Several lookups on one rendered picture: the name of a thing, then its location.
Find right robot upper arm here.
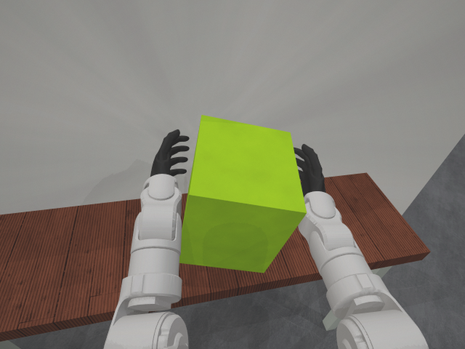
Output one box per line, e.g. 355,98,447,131
336,310,427,349

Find carton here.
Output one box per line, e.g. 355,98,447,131
179,115,307,273

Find right robot hand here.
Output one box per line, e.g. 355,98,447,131
294,144,326,196

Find robot right forearm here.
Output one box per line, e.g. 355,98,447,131
298,191,429,349

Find table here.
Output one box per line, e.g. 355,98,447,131
0,173,430,349

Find left robot upper arm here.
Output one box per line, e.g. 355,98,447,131
105,311,189,349

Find left robot hand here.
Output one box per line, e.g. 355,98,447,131
150,129,190,177

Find robot left forearm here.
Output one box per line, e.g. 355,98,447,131
104,174,182,349

